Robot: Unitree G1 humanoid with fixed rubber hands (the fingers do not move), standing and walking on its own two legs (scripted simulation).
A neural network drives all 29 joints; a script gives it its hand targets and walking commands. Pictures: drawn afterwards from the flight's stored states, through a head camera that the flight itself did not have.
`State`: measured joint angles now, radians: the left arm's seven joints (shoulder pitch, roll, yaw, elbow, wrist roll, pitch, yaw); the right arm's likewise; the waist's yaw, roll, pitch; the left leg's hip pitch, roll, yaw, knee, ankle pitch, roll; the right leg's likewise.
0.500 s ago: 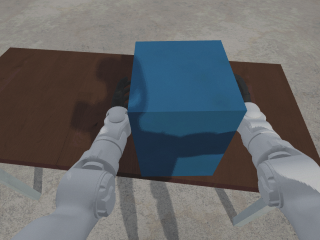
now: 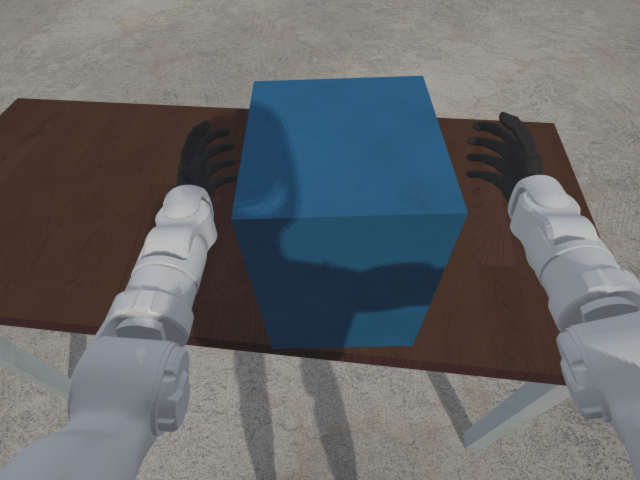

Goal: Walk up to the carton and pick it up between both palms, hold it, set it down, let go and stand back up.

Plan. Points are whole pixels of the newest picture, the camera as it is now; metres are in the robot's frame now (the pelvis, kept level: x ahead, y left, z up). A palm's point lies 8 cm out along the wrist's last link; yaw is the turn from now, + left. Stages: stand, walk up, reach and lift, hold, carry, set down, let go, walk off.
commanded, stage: set down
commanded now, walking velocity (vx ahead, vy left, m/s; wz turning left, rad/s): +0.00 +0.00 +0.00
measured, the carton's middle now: (340, 225) +0.43 +0.05 +0.07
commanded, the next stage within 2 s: none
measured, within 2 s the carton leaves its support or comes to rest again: neither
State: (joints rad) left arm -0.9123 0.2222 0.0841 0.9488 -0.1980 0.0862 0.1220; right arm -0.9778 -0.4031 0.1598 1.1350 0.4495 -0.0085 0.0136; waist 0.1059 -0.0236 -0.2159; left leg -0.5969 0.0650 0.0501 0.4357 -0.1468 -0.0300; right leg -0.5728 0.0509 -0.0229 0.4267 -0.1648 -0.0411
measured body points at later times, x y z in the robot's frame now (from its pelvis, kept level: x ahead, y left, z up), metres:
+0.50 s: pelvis +0.00 +0.00 +0.01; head +0.03 +0.01 +0.45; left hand +0.44 +0.24 +0.21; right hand +0.49 -0.17 +0.21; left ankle +0.02 +0.14 -0.74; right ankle +0.01 -0.09 -0.74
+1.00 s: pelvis +0.00 +0.00 +0.01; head +0.02 +0.01 +0.46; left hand +0.41 +0.24 +0.19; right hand +0.46 -0.19 +0.19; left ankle +0.02 +0.14 -0.74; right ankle +0.01 -0.09 -0.74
